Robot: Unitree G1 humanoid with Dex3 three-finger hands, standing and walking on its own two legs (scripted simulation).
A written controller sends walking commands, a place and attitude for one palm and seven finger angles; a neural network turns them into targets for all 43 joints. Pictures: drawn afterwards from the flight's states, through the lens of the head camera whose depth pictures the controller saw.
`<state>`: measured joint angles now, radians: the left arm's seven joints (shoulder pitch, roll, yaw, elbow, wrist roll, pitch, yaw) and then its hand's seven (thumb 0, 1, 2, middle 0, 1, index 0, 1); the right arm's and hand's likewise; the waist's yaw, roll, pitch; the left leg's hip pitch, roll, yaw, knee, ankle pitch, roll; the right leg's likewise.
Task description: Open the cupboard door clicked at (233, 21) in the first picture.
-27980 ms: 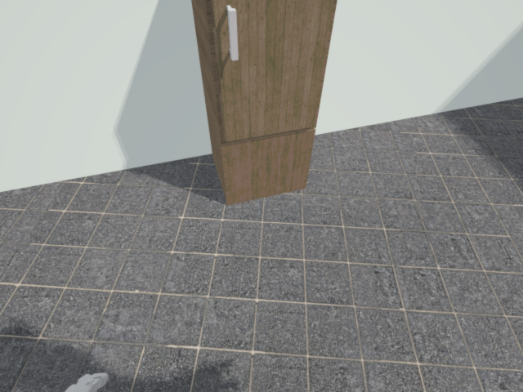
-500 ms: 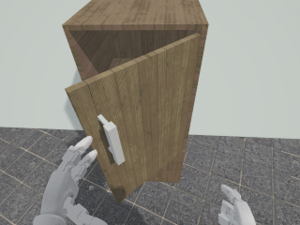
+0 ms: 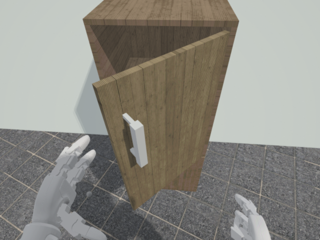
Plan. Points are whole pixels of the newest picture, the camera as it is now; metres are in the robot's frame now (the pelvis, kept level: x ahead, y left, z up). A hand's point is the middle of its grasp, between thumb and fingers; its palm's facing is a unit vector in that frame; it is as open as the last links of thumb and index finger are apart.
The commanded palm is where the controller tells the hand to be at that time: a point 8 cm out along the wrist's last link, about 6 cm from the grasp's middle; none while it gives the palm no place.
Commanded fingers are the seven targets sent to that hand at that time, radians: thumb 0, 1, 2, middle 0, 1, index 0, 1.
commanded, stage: draw the hand back to the body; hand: left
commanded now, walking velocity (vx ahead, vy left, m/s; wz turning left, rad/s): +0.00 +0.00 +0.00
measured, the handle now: (134, 140) +0.32 +0.09 +0.12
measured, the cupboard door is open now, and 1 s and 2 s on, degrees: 45 45 45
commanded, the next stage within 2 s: step back with the hand held close in 1.36 s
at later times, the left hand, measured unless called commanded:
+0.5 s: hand (53, 181) +0.19 +0.22 +0.14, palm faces +0.26 -0.93 -0.27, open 14.7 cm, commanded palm +0.15 +0.27 +0.17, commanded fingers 0.00 0.09 0.56 -0.17 -0.30 -0.17 -0.30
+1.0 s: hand (35, 150) +0.23 +0.26 +0.18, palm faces +0.42 -0.82 -0.40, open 8.9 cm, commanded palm +0.18 +0.30 +0.20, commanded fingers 0.00 0.90 0.90 -0.20 -0.30 -0.20 -0.30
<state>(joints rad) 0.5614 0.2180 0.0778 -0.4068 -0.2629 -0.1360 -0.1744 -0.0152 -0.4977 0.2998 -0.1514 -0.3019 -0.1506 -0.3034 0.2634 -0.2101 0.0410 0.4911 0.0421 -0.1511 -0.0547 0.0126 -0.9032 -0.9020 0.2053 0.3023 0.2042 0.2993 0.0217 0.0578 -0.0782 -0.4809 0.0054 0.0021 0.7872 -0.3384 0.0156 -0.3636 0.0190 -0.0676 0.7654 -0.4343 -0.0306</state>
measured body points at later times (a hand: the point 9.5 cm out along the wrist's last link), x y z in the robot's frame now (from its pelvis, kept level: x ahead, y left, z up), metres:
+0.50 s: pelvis +0.00 +0.02 +0.02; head -0.01 +0.01 +0.47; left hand +0.17 +0.27 +0.16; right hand +0.20 -0.19 -0.04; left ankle +0.04 +0.11 -0.71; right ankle -0.02 -0.10 -0.71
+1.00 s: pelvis +0.04 +0.00 +0.03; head +0.03 -0.01 +0.48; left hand +0.21 +0.30 +0.20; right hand +0.23 -0.22 -0.05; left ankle +0.04 +0.11 -0.71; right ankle -0.02 -0.10 -0.71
